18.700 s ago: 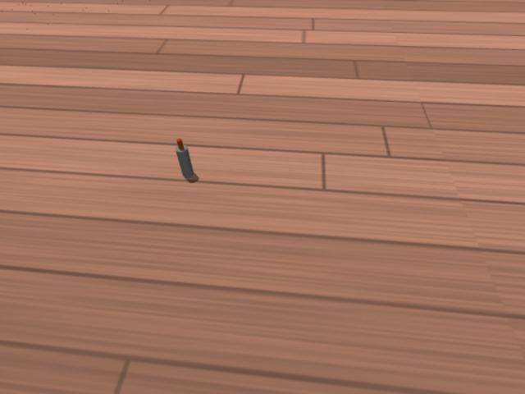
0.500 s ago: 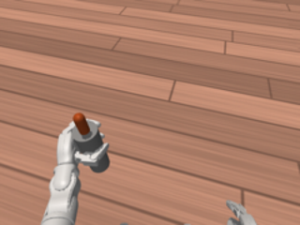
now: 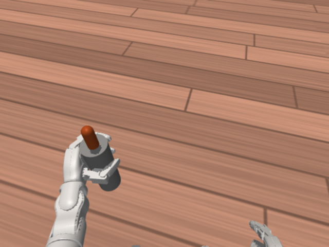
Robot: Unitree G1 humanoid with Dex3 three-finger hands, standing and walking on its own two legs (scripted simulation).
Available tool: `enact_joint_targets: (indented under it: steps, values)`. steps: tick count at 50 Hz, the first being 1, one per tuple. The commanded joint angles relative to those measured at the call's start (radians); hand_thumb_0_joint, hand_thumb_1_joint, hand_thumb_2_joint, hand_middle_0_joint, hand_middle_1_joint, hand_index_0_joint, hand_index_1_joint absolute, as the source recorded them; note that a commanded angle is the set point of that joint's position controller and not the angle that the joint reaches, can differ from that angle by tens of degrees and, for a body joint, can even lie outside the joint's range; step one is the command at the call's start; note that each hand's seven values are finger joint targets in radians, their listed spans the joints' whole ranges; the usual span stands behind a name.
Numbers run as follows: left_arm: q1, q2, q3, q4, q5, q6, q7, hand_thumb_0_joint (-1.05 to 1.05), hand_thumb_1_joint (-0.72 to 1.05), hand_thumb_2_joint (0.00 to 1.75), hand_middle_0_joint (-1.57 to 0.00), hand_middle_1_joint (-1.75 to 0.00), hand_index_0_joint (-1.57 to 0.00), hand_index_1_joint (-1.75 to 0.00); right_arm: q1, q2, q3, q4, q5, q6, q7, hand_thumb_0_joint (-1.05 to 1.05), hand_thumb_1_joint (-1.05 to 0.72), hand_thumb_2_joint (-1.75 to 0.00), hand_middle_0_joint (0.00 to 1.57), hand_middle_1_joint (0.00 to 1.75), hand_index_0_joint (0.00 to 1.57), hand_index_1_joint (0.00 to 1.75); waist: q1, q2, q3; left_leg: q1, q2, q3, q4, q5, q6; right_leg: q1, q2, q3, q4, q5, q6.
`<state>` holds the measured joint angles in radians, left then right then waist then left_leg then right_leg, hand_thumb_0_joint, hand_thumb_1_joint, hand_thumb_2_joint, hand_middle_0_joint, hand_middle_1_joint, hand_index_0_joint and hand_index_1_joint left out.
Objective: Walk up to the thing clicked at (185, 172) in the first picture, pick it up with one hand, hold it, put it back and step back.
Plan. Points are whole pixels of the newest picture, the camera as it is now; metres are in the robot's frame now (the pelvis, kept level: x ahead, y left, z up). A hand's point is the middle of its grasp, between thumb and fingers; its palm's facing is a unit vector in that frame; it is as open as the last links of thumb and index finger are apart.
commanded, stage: hold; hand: left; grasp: from the side
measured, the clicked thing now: (100, 159) +0.32 +0.18 +0.03
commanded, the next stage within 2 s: crouch in 0.98 s
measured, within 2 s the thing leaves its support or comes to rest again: neither
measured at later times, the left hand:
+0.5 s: hand (103, 157) +0.33 +0.17 +0.04, palm faces +0.12 -0.99 +0.00, open 8.5 cm
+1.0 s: hand (101, 158) +0.32 +0.17 +0.04, palm faces +0.12 -0.99 +0.00, open 8.5 cm
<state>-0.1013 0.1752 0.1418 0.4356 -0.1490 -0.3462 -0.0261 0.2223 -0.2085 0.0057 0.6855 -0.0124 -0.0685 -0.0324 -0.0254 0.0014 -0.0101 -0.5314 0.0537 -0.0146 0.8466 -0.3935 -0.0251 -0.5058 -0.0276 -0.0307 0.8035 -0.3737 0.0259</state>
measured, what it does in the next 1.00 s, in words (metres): stands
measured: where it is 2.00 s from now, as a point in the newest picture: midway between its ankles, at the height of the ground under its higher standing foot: outside the picture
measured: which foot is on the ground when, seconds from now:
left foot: down 0.00-1.00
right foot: down 0.00-1.00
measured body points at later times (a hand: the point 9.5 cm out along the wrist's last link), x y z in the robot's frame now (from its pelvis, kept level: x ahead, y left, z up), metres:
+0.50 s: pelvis +0.00 +0.00 +0.00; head +0.04 +0.01 +0.45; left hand +0.31 +0.22 +0.04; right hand +0.13 -0.24 -0.11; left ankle +0.02 +0.13 -0.70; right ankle +0.02 -0.14 -0.70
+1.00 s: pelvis +0.00 +0.00 +0.00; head +0.03 +0.01 +0.45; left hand +0.31 +0.22 +0.04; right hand +0.13 -0.24 -0.10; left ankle +0.02 +0.13 -0.70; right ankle +0.02 -0.14 -0.70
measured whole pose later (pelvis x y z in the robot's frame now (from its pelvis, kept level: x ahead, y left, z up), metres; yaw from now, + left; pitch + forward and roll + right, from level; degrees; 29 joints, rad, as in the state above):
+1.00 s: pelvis +0.00 +0.00 +0.00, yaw +0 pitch +4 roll -1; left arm -0.11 0.18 0.14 0.44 -0.15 -0.35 -0.02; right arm 0.22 -0.21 0.01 0.68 -0.01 -0.07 -0.04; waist -0.03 0.00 -0.01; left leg -0.54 0.05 -0.01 0.85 -0.39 -0.02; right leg -0.51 -0.03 -0.03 0.80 -0.37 0.03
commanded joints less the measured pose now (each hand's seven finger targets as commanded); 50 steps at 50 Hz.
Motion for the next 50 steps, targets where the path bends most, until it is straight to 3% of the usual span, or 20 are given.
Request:
enact_joint_targets:
  steps: [1, 4, 6, 9, 12, 14, 18, 20, 26, 29, 31, 33, 35, 39, 40, 42, 43, 44, 46, 50]
  values:
    - [-0.428, 0.133, 0.044, -0.333, -0.034, -0.135, -0.005, 0.0, 0.31, 1.21, -1.25, -1.37, -1.27, -1.36, -0.04, -0.13, -0.048, -0.119, 0.007, -0.044, -0.014, 0.0, -0.91, -0.9, 0.2, 0.3, 0.2, 0.3, -0.018, 0.07, -0.311, 0.147, -0.04, 0.012, -0.136, 0.143, 0.018, 0.085, 0.031, -0.013, -0.116, 0.177, -0.028]
    - [-0.397, 0.148, 0.057, -0.328, -0.037, -0.132, -0.006, 0.0, 0.32, 1.21, -1.25, -1.37, -1.27, -1.36, -0.04, -0.131, -0.049, -0.121, 0.01, -0.045, -0.014, 0.0, -0.91, -0.9, 0.2, 0.3, 0.2, 0.3, 0.001, 0.064, -0.32, 0.141, -0.045, 0.015, -0.133, 0.16, 0.018, 0.111, 0.028, -0.012, -0.119, 0.194, -0.029]
    - [-0.36, 0.113, 0.023, -0.307, -0.031, -0.121, -0.007, 0.0, 0.31, 1.21, -1.25, -1.37, -1.27, -1.36, -0.038, -0.13, -0.048, -0.123, 0.009, -0.045, -0.017, 0.0, -0.91, -0.9, 0.2, 0.3, 0.2, 0.3, -0.005, 0.033, -0.333, 0.159, -0.041, 0.015, -0.132, 0.198, 0.019, 0.123, 0.03, -0.015, -0.116, 0.232, -0.027]
    - [-0.384, 0.121, 0.037, -0.28, -0.033, -0.12, -0.005, 0.0, 0.29, 1.19, -1.24, -1.35, -1.25, -1.35, -0.026, -0.134, -0.054, -0.107, 0.007, -0.046, -0.011, 0.0, -0.91, -0.9, 0.2, 0.3, 0.2, 0.3, -0.008, 0.055, -0.32, 0.152, -0.037, 0.008, -0.128, 0.214, 0.015, 0.1, 0.033, -0.021, -0.103, 0.237, -0.03]
    - [-0.405, 0.144, 0.064, -0.272, -0.031, -0.13, 0.0, 0.0, 0.3, 1.22, -1.26, -1.38, -1.27, -1.37, -0.045, -0.132, -0.052, -0.117, 0.011, -0.043, -0.007, 0.0, -0.91, -0.9, 0.2, 0.3, 0.2, 0.3, 0.002, 0.042, -0.28, 0.116, -0.04, 0.01, -0.142, 0.145, 0.018, 0.093, 0.031, -0.019, -0.113, 0.176, -0.031]
    - [-0.389, 0.157, 0.079, -0.298, -0.033, -0.135, 0.0, 0.0, 0.33, 1.23, -1.26, -1.38, -1.28, -1.38, -0.041, -0.129, -0.051, -0.125, 0.009, -0.04, -0.01, 0.0, -0.91, -0.9, 0.2, 0.3, 0.2, 0.3, 0.01, 0.043, -0.34, 0.142, -0.043, 0.016, -0.13, 0.179, 0.019, 0.121, 0.028, -0.013, -0.115, 0.207, -0.028]
    - [-0.398, 0.135, 0.046, -0.315, -0.032, -0.137, -0.01, 0.0, 0.34, 1.23, -1.27, -1.39, -1.28, -1.38, -0.041, -0.132, -0.051, -0.124, 0.009, -0.044, -0.013, 0.0, -0.91, -0.9, 0.2, 0.3, 0.2, 0.3, -0.007, 0.061, -0.323, 0.151, -0.043, 0.018, -0.129, 0.183, 0.018, 0.103, 0.029, -0.011, -0.113, 0.217, -0.028]
    - [-0.413, 0.163, 0.074, -0.337, -0.036, -0.139, -0.005, 0.0, 0.32, 1.22, -1.25, -1.37, -1.27, -1.37, -0.032, -0.132, -0.052, -0.12, 0.008, -0.045, -0.014, 0.0, -0.91, -0.9, 0.2, 0.3, 0.2, 0.3, -0.006, 0.067, -0.363, 0.162, -0.042, 0.016, -0.123, 0.198, 0.018, 0.114, 0.03, -0.01, -0.107, 0.232, -0.028]
    - [-0.386, 0.132, 0.049, -0.304, -0.034, -0.127, -0.002, 0.0, 0.3, 1.22, -1.26, -1.37, -1.27, -1.37, -0.035, -0.129, -0.049, -0.119, 0.009, -0.042, -0.016, 0.0, -0.92, -0.9, 0.2, 0.3, 0.2, 0.3, -0.01, 0.045, -0.308, 0.134, -0.042, 0.016, -0.127, 0.188, 0.022, 0.11, 0.029, -0.011, -0.113, 0.225, -0.026]
    - [-0.384, 0.154, 0.07, -0.303, -0.029, -0.127, -0.001, 0.0, 0.32, 1.23, -1.26, -1.38, -1.27, -1.38, -0.037, -0.13, -0.05, -0.123, 0.011, -0.039, -0.018, 0.0, -0.91, -0.9, 0.2, 0.3, 0.2, 0.3, 0.003, 0.049, -0.323, 0.138, -0.045, 0.021, -0.13, 0.182, 0.021, 0.12, 0.026, -0.008, -0.121, 0.217, -0.028]
    - [-0.404, 0.145, 0.054, -0.334, -0.032, -0.128, -0.005, 0.0, 0.3, 1.21, -1.26, -1.37, -1.27, -1.37, -0.031, -0.131, -0.05, -0.123, 0.008, -0.042, -0.017, 0.0, -0.91, -0.9, 0.2, 0.3, 0.2, 0.3, -0.006, 0.056, -0.342, 0.158, -0.041, 0.017, -0.128, 0.198, 0.02, 0.122, 0.03, -0.011, -0.115, 0.232, -0.028]
    - [-0.39, 0.125, 0.038, -0.299, -0.034, -0.124, -0.009, 0.0, 0.3, 1.21, -1.26, -1.38, -1.27, -1.37, -0.043, -0.131, -0.051, -0.119, 0.01, -0.043, -0.016, 0.0, -0.91, -0.9, 0.2, 0.3, 0.2, 0.3, -0.009, 0.065, -0.294, 0.142, -0.04, 0.013, -0.136, 0.176, 0.017, 0.095, 0.031, -0.016, -0.113, 0.206, -0.03]
    - [-0.396, 0.144, 0.059, -0.294, -0.033, -0.124, -0.004, 0.0, 0.32, 1.22, -1.25, -1.37, -1.26, -1.37, -0.033, -0.133, -0.052, -0.118, 0.01, -0.043, -0.018, 0.0, -0.91, -0.9, 0.2, 0.3, 0.2, 0.3, -0.006, 0.044, -0.32, 0.146, -0.04, 0.015, -0.13, 0.192, 0.021, 0.106, 0.031, -0.014, -0.113, 0.225, -0.029]
    - [-0.404, 0.136, 0.048, -0.301, -0.031, -0.127, -0.002, 0.0, 0.29, 1.21, -1.25, -1.37, -1.27, -1.37, -0.032, -0.132, -0.053, -0.123, 0.008, -0.043, -0.013, 0.0, -0.92, -0.9, 0.2, 0.3, 0.2, 0.3, -0.004, 0.053, -0.332, 0.144, -0.04, 0.013, -0.13, 0.19, 0.02, 0.107, 0.031, -0.016, -0.111, 0.217, -0.03]
    - [-0.393, 0.147, 0.065, -0.293, -0.03, -0.129, 0.003, 0.0, 0.3, 1.21, -1.25, -1.37, -1.27, -1.37, -0.037, -0.132, -0.052, -0.124, 0.009, -0.043, -0.012, 0.0, -0.92, -0.9, 0.2, 0.3, 0.2, 0.3, 0.002, 0.044, -0.316, 0.134, -0.04, 0.013, -0.132, 0.184, 0.02, 0.111, 0.031, -0.016, -0.109, 0.211, -0.03]
    - [-0.414, 0.142, 0.048, -0.318, -0.027, -0.138, -0.001, 0.0, 0.29, 1.22, -1.25, -1.38, -1.27, -1.37, -0.05, -0.131, -0.051, -0.127, 0.012, -0.042, -0.01, 0.0, -0.92, -0.91, 0.2, 0.3, 0.2, 0.3, 0.001, 0.06, -0.297, 0.125, -0.043, 0.016, -0.144, 0.13, 0.019, 0.095, 0.029, -0.014, -0.118, 0.163, -0.033]
    - [-0.414, 0.157, 0.069, -0.308, -0.029, -0.139, -0.001, 0.0, 0.28, 1.2, -1.26, -1.37, -1.27, -1.37, -0.051, -0.13, -0.051, -0.125, 0.009, -0.044, -0.011, 0.0, -0.92, -0.91, 0.2, 0.3, 0.2, 0.3, 0.002, 0.068, -0.303, 0.128, -0.04, 0.01, -0.143, 0.124, 0.017, 0.084, 0.032, -0.017, -0.112, 0.154, -0.032]
    - [-0.392, 0.144, 0.059, -0.329, -0.032, -0.138, 0.0, 0.0, 0.31, 1.21, -1.25, -1.37, -1.26, -1.37, -0.044, -0.13, -0.051, -0.132, 0.011, -0.044, -0.011, 0.0, -0.91, -0.9, 0.2, 0.3, 0.2, 0.3, 0.005, 0.068, -0.346, 0.144, -0.042, 0.012, -0.14, 0.137, 0.016, 0.105, 0.032, -0.018, -0.113, 0.166, -0.034]
    - [-0.402, 0.133, 0.041, -0.353, -0.034, -0.137, 0.0, 0.0, 0.31, 1.21, -1.25, -1.38, -1.27, -1.38, -0.045, -0.127, -0.047, -0.131, 0.011, -0.047, -0.014, 0.0, -0.92, -0.9, 0.2, 0.3, 0.2, 0.3, -0.003, 0.066, -0.335, 0.151, -0.043, 0.015, -0.135, 0.158, 0.017, 0.108, 0.03, -0.014, -0.114, 0.191, -0.03]
    - [-0.411, 0.16, 0.063, -0.352, -0.027, -0.128, 0.008, 0.0, 0.3, 1.22, -1.25, -1.38, -1.26, -1.38, -0.038, -0.128, -0.047, -0.123, 0.011, -0.048, -0.021, 0.0, -0.92, -0.91, 0.2, 0.3, 0.2, 0.3, -0.003, 0.059, -0.342, 0.153, -0.043, 0.018, -0.128, 0.188, 0.02, 0.121, 0.029, -0.008, -0.115, 0.223, -0.028]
